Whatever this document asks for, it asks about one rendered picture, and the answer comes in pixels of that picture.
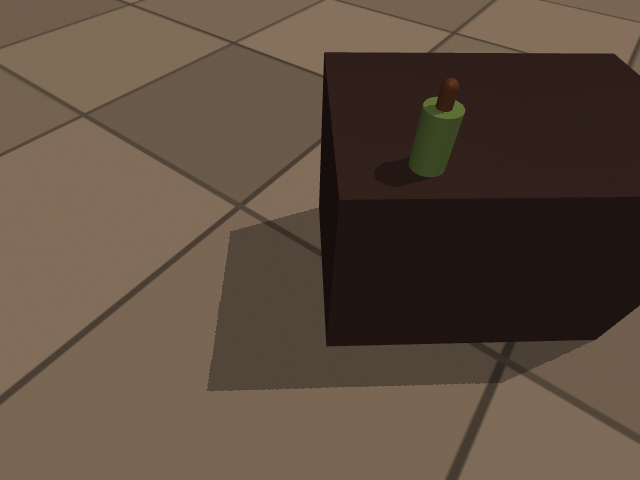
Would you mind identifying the bottle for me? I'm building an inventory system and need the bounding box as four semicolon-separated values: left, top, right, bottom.
408;78;465;177

